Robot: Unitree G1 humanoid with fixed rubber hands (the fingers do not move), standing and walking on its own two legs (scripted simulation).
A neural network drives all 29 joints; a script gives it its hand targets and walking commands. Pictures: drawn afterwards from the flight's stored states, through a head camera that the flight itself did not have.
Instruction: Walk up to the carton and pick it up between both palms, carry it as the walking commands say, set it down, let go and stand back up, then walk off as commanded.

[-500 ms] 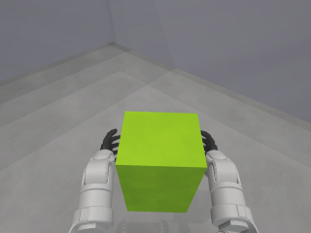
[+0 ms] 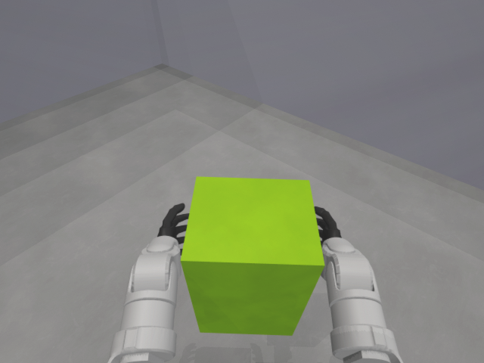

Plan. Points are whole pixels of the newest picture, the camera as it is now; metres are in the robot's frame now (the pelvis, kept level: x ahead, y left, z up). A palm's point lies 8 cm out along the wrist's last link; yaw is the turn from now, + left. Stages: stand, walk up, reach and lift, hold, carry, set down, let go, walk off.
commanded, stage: reach and lift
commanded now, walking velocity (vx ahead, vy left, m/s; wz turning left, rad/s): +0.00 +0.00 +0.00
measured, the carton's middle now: (249, 264) +0.29 -0.01 +0.00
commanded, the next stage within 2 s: hold in 0.64 s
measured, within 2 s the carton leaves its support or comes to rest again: neither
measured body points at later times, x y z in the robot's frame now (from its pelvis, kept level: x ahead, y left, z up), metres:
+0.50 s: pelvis +0.00 +0.00 +0.00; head -0.05 +0.00 +0.45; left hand +0.30 +0.13 +0.05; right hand +0.30 -0.15 +0.04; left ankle +0.01 +0.13 -0.74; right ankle +0.01 -0.12 -0.74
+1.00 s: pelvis -0.01 +0.00 +0.00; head -0.06 +0.00 +0.45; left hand +0.30 +0.13 +0.04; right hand +0.29 -0.15 +0.04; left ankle +0.01 +0.13 -0.74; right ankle +0.01 -0.12 -0.74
